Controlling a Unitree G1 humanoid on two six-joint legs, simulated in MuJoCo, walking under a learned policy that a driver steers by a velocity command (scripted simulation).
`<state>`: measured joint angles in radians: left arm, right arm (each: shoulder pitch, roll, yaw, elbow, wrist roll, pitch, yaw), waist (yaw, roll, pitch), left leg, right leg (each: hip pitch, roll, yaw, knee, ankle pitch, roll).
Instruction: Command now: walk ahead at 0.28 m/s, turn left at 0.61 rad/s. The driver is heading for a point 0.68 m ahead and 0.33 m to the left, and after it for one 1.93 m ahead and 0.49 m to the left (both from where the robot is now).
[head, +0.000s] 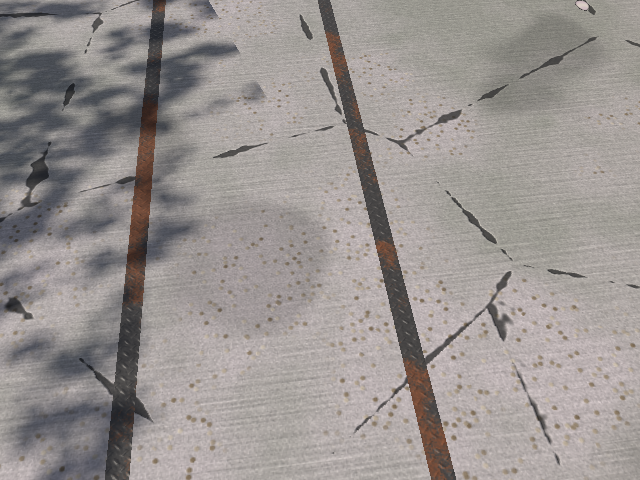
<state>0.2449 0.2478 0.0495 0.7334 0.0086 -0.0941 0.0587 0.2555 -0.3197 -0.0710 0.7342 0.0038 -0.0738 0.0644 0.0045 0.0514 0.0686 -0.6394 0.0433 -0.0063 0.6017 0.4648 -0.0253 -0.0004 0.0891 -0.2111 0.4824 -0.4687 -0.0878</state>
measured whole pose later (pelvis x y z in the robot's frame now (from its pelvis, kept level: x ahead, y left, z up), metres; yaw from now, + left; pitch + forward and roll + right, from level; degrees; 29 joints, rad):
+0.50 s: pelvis +0.20 -0.03 -0.11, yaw +28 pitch +2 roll -3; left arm -0.01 0.20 0.02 0.52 0.01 0.01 0.05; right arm 0.25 -0.30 -0.06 0.63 0.02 0.08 -0.10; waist -0.02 -0.05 0.07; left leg -0.34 -0.21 -0.34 0.53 -0.16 0.08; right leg -0.73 0.09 0.21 1.02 -0.15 0.14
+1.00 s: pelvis +0.29 -0.10 -0.11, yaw +58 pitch +1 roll -1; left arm 0.17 0.27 0.07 0.68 0.03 0.03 0.06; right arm 0.26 -0.32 -0.07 0.57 0.01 0.08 -0.03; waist -0.01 0.00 0.05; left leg -0.67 0.06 -0.02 1.18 -0.26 -0.12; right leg -0.31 -0.01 -0.14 0.45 -0.15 -0.05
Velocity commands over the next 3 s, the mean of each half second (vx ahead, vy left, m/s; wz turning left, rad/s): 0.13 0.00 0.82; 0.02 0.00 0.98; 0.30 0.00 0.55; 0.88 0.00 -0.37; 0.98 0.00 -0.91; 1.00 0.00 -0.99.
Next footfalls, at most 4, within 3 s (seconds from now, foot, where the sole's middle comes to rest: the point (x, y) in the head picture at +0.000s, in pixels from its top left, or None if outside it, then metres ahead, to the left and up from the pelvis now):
0.14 left None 0.26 0.04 -0.89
0.68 right None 0.43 -0.08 -0.88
1.16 left None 0.19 0.00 -0.88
1.70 right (256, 458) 0.57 0.19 -0.88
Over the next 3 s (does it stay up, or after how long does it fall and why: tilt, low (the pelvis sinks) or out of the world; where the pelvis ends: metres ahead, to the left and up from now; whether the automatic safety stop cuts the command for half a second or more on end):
stays up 1.21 0.84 -0.13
